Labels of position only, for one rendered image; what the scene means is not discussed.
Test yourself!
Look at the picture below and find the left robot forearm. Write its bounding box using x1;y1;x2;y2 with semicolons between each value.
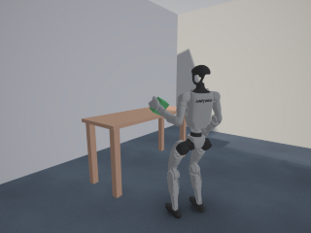
155;105;179;124

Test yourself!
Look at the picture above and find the robot right thigh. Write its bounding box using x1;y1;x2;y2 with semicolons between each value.
189;137;212;175

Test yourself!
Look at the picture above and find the robot left hand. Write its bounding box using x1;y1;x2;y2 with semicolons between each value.
148;96;160;109

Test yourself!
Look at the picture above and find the table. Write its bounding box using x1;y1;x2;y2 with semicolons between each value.
82;106;187;198

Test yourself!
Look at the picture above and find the left robot upper arm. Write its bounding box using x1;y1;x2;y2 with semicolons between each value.
173;91;190;126

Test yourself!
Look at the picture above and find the sponge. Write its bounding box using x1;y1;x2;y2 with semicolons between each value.
150;97;169;115

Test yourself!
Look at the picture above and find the right robot upper arm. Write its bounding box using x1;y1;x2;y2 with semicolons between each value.
211;91;223;123

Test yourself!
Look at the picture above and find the right robot forearm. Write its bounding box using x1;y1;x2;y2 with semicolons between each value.
204;120;221;133

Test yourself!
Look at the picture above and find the humanoid robot torso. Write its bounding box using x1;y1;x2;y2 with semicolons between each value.
185;88;214;150

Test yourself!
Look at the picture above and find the robot right hand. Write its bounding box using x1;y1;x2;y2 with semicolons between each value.
201;128;209;137

